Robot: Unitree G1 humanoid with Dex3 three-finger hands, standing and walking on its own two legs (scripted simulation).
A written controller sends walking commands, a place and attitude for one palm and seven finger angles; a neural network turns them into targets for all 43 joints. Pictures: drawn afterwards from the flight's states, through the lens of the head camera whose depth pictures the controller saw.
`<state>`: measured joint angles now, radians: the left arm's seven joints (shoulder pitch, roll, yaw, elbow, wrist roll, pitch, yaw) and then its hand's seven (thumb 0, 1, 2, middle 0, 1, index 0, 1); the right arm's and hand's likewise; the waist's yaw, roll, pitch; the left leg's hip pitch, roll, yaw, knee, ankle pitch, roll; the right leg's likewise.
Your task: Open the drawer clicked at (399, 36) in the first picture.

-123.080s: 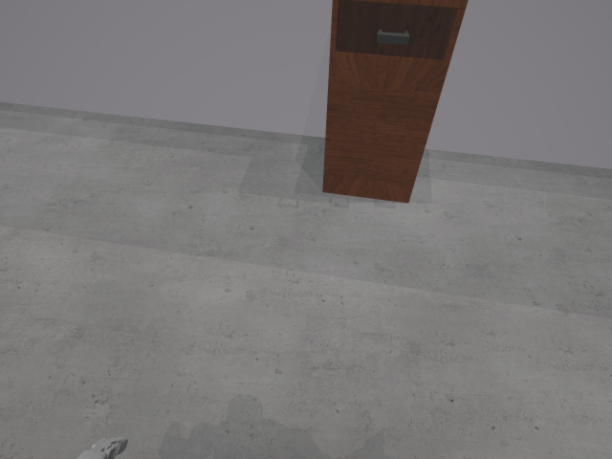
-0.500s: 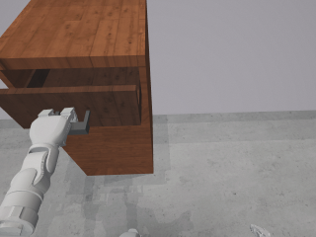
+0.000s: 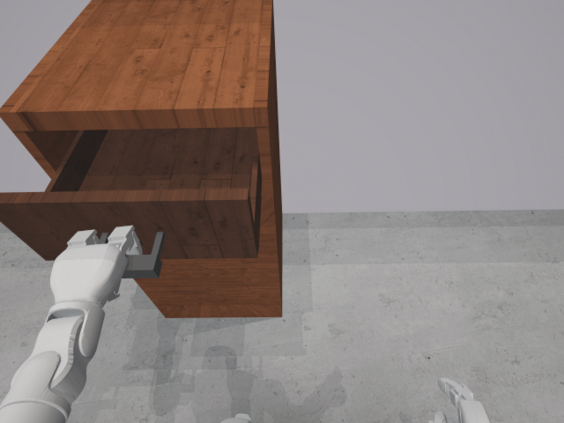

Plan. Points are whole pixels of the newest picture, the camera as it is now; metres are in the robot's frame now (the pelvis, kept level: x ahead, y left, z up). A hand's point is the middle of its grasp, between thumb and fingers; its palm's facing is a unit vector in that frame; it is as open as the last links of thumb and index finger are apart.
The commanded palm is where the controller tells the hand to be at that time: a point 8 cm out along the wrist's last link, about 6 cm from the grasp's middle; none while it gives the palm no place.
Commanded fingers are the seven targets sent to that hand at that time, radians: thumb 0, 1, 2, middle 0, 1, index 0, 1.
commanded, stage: pull the drawer open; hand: left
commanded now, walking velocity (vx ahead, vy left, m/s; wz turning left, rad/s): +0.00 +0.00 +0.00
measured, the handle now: (127, 252) +0.34 +0.26 +0.03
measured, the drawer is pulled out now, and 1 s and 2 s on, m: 0.15 0.27 0.30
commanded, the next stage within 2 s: open the thumb to release the handle in 1.42 s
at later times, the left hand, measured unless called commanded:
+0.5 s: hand (93, 334) +0.23 +0.28 +0.01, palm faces -0.02 -0.04 -1.00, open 5.7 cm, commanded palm +0.20 +0.28 +0.07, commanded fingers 0.00 0.90 0.90 -0.40 -1.35 -0.40 -1.35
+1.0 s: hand (78, 378) +0.17 +0.28 +0.01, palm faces -0.05 -0.04 -1.00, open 5.6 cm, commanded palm +0.15 +0.26 +0.07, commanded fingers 0.00 0.90 0.90 -0.40 -1.35 -0.40 -1.35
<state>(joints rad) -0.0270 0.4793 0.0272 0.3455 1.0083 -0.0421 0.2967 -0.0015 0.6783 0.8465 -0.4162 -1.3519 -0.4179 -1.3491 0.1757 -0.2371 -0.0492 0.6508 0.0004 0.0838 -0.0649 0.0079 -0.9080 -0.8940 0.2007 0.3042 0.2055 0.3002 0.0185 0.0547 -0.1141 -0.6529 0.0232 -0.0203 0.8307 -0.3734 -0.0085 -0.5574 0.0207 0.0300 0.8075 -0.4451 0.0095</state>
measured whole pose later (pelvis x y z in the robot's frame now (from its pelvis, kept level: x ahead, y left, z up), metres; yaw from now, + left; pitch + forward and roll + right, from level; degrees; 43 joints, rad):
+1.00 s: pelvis +0.00 -0.01 -0.01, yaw +0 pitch +9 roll -1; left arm 0.48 0.43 0.07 -0.07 1.00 -0.03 0.35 -0.01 0.69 0.81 -0.42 -1.35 -0.42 -1.35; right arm 0.14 -0.23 -0.03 0.60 -0.04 0.05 -0.04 0.01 -0.91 -0.89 0.20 0.30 0.21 0.30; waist 0.06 0.06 -0.11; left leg -0.64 0.02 -0.03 0.88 -0.40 -0.02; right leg -0.55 0.02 0.02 0.87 -0.48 0.00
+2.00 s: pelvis -0.01 -0.01 -0.01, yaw +1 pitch +9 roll -1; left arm 0.54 0.50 0.16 -0.09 0.95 -0.09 0.37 0.00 -0.18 0.44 -0.34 -1.24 -0.37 -1.25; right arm 0.14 -0.22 -0.02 0.60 -0.03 0.09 -0.07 0.01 -0.91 -0.89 0.20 0.30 0.21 0.30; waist 0.07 0.05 -0.12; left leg -0.68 0.02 -0.05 0.91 -0.40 -0.03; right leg -0.59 0.03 0.01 0.91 -0.49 -0.01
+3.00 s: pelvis -0.01 +0.00 +0.01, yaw +2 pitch +3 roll -1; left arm 0.55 0.52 0.13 -0.33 0.88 -0.01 0.20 0.00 -0.49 0.30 -0.32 -1.20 -0.33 -1.21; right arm 0.14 -0.24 0.01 0.57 -0.01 0.06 -0.07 0.01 -0.91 -0.89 0.20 0.30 0.20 0.30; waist 0.11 0.08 -0.07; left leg -0.47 0.01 -0.04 0.74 -0.33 -0.01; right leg -0.37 0.00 0.01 0.72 -0.41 0.02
